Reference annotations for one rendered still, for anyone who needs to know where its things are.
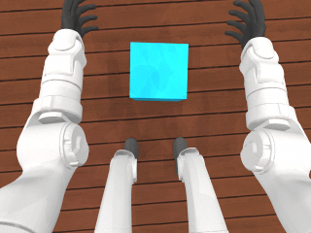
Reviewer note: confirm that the left robot shin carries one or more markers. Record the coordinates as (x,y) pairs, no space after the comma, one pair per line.
(121,152)

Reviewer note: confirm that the robot right upper arm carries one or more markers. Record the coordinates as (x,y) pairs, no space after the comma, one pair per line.
(281,162)

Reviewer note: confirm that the robot right hand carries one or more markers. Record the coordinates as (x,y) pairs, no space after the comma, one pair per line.
(254,20)

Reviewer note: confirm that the left robot forearm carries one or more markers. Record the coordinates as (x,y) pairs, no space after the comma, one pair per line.
(62,82)

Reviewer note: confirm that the carton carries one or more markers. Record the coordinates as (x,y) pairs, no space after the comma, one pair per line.
(158,71)

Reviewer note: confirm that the right robot forearm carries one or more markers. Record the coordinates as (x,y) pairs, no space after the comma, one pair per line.
(265,89)

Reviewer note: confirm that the robot left upper arm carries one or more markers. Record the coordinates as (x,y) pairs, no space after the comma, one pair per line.
(49,155)

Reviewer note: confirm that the robot left hand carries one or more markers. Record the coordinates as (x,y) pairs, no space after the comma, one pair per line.
(71,17)

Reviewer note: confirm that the robot left thigh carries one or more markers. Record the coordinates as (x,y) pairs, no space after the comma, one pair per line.
(115,210)

